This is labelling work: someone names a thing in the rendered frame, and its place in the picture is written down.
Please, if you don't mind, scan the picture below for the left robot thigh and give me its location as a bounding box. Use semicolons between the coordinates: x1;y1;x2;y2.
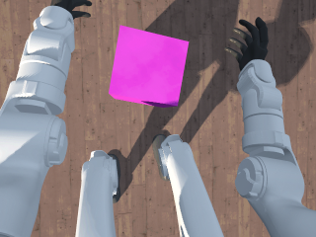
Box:
75;156;119;237

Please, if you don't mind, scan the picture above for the robot right hand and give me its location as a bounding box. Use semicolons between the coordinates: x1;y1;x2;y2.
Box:
224;17;269;71

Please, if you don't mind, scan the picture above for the left robot upper arm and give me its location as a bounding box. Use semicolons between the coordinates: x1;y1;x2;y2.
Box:
0;111;68;237

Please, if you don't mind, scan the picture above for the carton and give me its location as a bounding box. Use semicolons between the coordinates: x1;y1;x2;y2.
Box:
109;25;189;108

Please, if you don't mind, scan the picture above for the right robot upper arm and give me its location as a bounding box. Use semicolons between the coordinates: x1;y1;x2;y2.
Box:
235;155;316;237

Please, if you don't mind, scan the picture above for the robot left hand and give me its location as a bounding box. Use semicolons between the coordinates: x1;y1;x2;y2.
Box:
50;0;92;20

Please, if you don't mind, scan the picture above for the right robot forearm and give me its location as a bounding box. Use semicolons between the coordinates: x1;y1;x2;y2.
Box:
237;59;305;192

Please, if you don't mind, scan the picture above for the robot left shin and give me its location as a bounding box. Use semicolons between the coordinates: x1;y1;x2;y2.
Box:
81;150;118;195

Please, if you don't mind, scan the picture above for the left robot forearm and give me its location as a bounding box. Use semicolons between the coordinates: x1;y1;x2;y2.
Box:
0;5;75;117

